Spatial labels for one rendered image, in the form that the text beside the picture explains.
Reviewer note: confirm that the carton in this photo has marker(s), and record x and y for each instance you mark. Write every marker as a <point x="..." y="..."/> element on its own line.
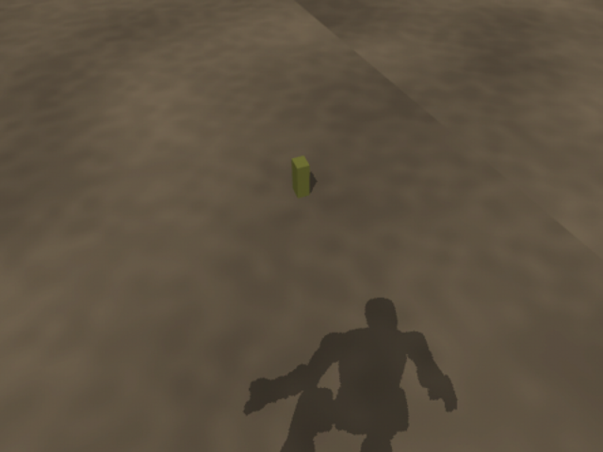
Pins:
<point x="300" y="176"/>

